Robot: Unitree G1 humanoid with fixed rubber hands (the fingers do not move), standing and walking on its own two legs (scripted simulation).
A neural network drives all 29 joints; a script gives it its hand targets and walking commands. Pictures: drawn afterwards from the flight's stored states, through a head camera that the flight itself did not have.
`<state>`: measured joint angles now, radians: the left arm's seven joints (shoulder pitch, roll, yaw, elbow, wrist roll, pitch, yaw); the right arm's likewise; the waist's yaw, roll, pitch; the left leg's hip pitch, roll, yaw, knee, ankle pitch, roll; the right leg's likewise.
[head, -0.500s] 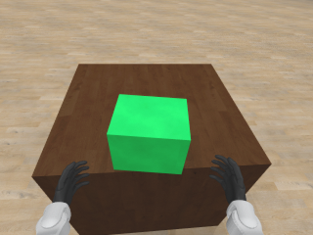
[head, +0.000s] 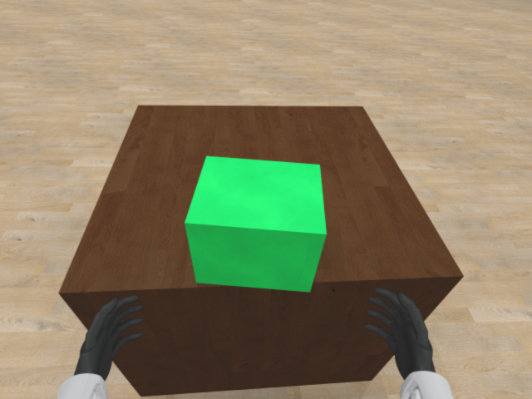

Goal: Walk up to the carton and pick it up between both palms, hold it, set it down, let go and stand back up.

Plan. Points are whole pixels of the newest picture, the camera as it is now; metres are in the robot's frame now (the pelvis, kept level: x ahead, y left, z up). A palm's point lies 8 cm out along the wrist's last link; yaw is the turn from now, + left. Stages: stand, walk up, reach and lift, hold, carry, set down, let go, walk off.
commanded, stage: set down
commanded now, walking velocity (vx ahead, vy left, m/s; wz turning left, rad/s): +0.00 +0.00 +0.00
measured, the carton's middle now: (257, 223) +0.45 +0.01 +0.00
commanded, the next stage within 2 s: let go in 1.48 s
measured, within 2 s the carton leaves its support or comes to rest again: neither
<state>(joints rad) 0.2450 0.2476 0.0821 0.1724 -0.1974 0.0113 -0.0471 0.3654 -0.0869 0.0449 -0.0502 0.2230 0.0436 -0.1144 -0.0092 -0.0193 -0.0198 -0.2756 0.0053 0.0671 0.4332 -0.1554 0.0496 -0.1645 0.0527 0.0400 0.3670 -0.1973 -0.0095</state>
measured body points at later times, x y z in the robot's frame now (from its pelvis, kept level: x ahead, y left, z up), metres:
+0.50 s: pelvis +0.01 +0.00 +0.00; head +0.03 +0.02 +0.45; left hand +0.22 +0.24 -0.02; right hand +0.20 -0.20 -0.02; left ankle +0.05 +0.08 -0.74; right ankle +0.00 -0.12 -0.74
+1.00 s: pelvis +0.02 -0.01 +0.00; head +0.04 +0.01 +0.45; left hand +0.21 +0.24 -0.04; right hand +0.18 -0.21 -0.06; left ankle +0.05 +0.08 -0.74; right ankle +0.00 -0.12 -0.74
